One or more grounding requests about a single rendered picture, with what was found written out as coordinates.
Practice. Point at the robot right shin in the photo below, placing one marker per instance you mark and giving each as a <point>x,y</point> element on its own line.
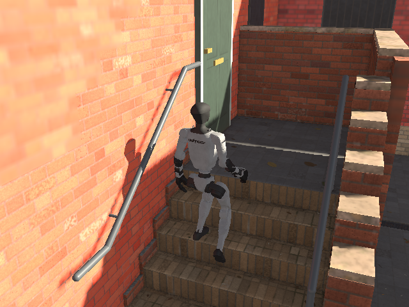
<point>224,225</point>

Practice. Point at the robot right upper arm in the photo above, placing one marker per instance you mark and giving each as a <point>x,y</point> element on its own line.
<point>219,140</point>

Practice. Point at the robot left upper arm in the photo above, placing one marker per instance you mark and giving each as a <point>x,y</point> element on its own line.
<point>182,141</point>

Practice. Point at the left robot hand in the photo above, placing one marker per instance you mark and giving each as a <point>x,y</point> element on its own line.
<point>179,181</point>

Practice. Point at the right robot hand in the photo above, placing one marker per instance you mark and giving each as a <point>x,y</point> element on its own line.
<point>244,177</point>

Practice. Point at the humanoid robot head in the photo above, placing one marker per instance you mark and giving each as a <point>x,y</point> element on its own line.
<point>201,113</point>

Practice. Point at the robot left forearm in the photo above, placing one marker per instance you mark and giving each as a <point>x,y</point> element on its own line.
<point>178,167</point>

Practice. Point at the robot right forearm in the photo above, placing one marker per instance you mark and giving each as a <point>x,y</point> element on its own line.
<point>234,171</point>

